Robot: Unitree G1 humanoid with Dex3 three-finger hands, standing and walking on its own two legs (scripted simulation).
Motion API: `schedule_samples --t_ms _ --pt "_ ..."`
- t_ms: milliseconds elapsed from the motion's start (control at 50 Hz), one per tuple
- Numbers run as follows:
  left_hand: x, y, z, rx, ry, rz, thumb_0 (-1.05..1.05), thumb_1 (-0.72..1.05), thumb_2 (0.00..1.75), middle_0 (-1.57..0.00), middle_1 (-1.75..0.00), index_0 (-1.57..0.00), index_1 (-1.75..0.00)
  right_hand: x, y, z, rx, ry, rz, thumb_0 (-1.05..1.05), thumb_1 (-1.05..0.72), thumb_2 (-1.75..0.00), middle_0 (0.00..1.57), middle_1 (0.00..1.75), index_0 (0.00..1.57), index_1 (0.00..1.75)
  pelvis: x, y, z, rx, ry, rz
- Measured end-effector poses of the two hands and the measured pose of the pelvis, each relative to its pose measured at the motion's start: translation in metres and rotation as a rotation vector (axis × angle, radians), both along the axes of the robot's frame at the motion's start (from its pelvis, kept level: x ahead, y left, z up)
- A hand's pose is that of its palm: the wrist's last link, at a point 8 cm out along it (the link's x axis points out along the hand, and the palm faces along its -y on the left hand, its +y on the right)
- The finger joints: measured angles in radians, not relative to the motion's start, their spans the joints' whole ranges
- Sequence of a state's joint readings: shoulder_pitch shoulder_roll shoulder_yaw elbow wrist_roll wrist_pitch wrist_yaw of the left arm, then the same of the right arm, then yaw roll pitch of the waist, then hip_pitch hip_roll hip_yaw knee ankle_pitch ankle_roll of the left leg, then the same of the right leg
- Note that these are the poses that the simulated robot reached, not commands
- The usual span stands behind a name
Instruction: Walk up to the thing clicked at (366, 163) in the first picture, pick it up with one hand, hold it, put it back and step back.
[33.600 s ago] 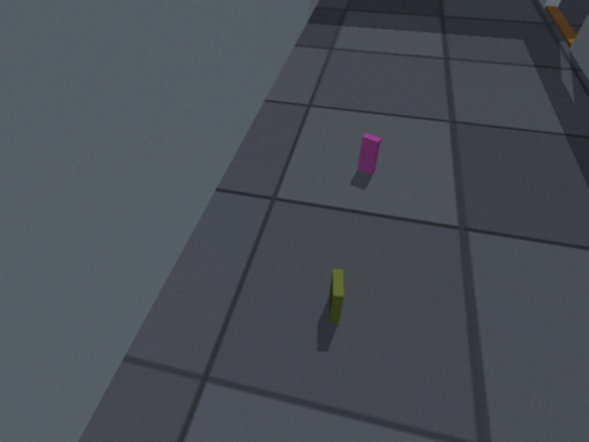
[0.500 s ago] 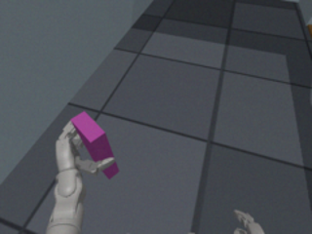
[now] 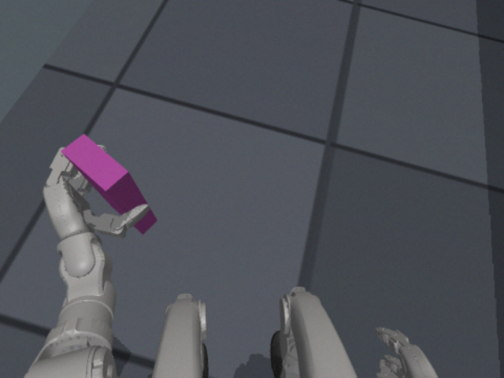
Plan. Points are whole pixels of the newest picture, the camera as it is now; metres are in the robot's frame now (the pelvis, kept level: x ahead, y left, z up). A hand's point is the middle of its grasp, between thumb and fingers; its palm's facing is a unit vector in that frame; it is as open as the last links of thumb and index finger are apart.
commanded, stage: crouch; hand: left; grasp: from the side
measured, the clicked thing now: (118, 192) +0.42 +0.21 -0.03
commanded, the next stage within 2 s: lower in 1.26 s
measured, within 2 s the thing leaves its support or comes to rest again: neither
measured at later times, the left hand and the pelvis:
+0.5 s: hand (122, 222) +0.43 +0.26 -0.22, palm faces +0.39 -0.92 -0.04, open 11.9 cm; pelvis -0.05 +0.00 -0.17, yaw -3 degrees
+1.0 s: hand (129, 230) +0.44 +0.27 -0.32, palm faces +0.37 -0.93 -0.05, open 11.9 cm; pelvis -0.06 +0.01 -0.25, yaw -6 degrees
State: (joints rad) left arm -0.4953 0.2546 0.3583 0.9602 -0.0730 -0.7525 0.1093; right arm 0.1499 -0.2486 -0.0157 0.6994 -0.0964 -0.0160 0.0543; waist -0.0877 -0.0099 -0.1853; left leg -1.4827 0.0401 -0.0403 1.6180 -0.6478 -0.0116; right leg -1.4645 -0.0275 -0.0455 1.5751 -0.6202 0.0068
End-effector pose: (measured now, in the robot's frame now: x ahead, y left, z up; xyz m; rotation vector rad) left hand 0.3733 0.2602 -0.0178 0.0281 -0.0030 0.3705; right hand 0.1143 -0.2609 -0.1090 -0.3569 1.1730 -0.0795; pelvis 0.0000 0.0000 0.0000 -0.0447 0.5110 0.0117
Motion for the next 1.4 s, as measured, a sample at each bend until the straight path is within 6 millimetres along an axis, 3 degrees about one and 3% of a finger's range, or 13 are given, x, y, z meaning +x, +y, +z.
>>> schedule_samples --t_ms 180,340,540,780,1040,1200,1400 --pt "0.005 0.015 -0.079 -0.002 0.031 0.035 -0.01 -0.61 1.0 -0.61 -1.02 -0.62 -1.02 -0.025 0.009 -0.077 0.048 0.102 0.001 0.01 -0.9 -0.9 0.2 0.3 0.2 0.3 -0.014 0.001 -0.062 -0.006 0.081 -0.009" --pt "0.005 0.026 -0.158 -0.015 0.038 0.057 -0.01 -0.61 1.03 -0.6 -1.03 -0.61 -1.03 -0.047 -0.001 -0.132 0.005 0.156 0.025 0.0 -0.91 -0.9 0.2 0.3 0.2 0.3 -0.032 -0.002 -0.125 -0.018 0.091 -0.018" --pt "0.017 0.037 -0.209 -0.006 0.023 0.031 -0.01 -0.61 1.04 -0.6 -1.03 -0.6 -1.03 -0.078 -0.011 -0.179 -0.055 0.199 0.012 0.0 -0.92 -0.91 0.2 0.3 0.2 0.3 -0.048 0.0 -0.182 -0.035 0.056 -0.028" --pt "0.016 0.04 -0.265 -0.03 0.052 0.038 -0.02 -0.61 1.01 -0.61 -1.02 -0.62 -1.02 -0.102 -0.008 -0.21 -0.073 0.254 0.044 0.0 -0.91 -0.9 0.2 0.3 0.2 0.3 -0.056 0.004 -0.221 -0.063 0.005 -0.042" --pt "0.026 0.051 -0.3 0.008 0.05 0.013 -0.02 -0.61 1.01 -0.61 -1.02 -0.62 -1.02 -0.121 -0.013 -0.231 -0.11 0.332 0.08 0.0 -0.9 -0.9 0.2 0.3 0.2 0.3 -0.059 0.006 -0.252 -0.094 -0.039 -0.059" --pt "0.027 0.05 -0.323 -0.015 0.059 0.013 -0.02 -0.61 1.02 -0.6 -1.02 -0.61 -1.03 -0.118 -0.012 -0.233 -0.125 0.354 0.099 0.0 -0.89 -0.9 0.21 0.3 0.2 0.3 -0.055 0.007 -0.259 -0.11 -0.043 -0.067" --pt "0.029 0.055 -0.333 0.004 0.044 -0.008 -0.02 -0.61 1.03 -0.6 -1.02 -0.61 -1.03 -0.102 -0.015 -0.232 -0.158 0.34 0.14 0.0 -0.9 -0.9 0.21 0.3 0.2 0.3 -0.053 0.009 -0.265 -0.127 -0.054 -0.069"
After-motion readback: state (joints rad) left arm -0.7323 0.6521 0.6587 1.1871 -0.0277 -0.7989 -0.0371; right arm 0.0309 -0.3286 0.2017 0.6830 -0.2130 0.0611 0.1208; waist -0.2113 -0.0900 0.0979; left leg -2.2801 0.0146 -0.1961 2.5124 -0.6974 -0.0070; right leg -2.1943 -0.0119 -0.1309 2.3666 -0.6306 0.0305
